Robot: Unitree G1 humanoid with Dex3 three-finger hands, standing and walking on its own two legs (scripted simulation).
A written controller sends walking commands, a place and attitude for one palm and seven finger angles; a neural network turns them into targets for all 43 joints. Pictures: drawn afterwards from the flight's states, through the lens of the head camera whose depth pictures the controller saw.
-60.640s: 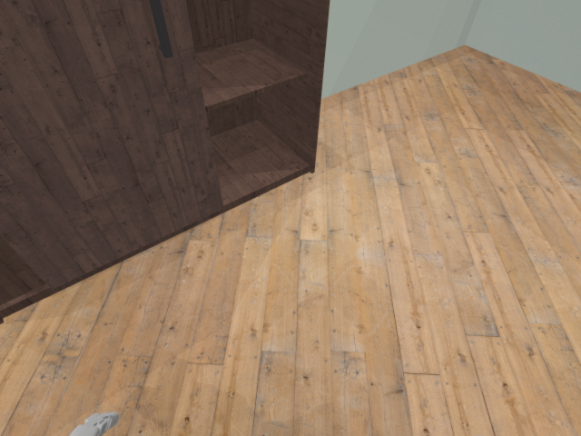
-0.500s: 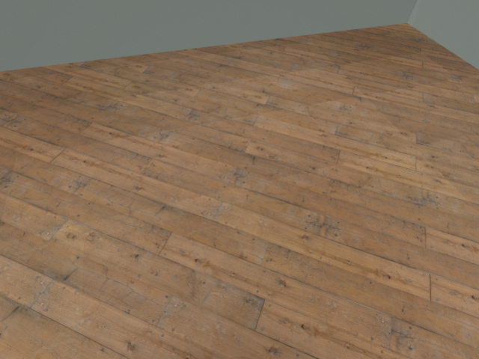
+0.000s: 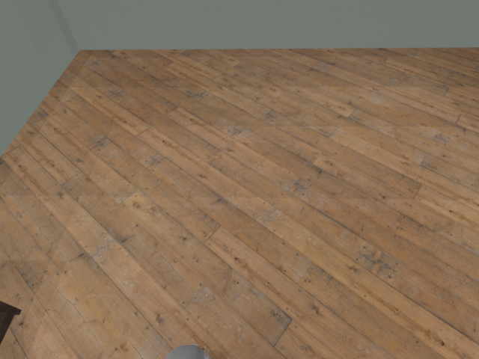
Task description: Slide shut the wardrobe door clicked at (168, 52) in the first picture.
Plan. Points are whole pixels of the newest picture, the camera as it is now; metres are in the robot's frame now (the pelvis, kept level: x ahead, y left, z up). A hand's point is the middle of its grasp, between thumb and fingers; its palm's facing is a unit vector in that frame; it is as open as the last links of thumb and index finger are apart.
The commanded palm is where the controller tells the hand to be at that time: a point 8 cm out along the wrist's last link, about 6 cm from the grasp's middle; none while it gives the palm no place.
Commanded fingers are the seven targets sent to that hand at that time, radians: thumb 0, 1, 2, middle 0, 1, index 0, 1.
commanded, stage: turn to face it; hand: left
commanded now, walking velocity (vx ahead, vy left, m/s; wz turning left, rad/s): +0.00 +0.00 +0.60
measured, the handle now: out of the picture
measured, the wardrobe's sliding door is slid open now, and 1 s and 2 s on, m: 0.53 0.53 0.53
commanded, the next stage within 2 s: none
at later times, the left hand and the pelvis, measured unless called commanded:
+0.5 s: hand out of the picture +0.06 +0.22 -0.16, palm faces +0.31 -0.89 -0.33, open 7.3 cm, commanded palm none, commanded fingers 0.00 0.90 0.90 -0.20 -0.30 -0.20 -0.30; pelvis +0.01 -0.02 -0.02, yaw +19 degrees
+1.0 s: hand out of the picture -0.06 +0.22 -0.19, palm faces +0.60 -0.75 -0.27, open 7.4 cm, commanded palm none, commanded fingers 0.00 0.90 0.90 -0.20 -0.30 -0.20 -0.30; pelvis +0.02 +0.00 -0.02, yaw +37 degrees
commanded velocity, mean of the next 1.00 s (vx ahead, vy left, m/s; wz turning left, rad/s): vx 0.00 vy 0.00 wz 0.60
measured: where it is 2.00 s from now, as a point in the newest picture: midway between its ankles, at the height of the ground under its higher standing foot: outside the picture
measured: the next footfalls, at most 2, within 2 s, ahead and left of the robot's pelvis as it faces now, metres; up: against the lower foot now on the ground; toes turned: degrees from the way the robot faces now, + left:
left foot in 0.16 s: +0.05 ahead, +0.15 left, +0.00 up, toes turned +10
right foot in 0.46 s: +0.09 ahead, -0.12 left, +0.00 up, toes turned +18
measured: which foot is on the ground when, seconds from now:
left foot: up 0.00-0.14, down 0.16-0.46, up 0.48-0.86, down 0.88-1.00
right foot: down 0.00-0.14, up 0.16-0.44, down 0.46-0.88, up 0.90-1.00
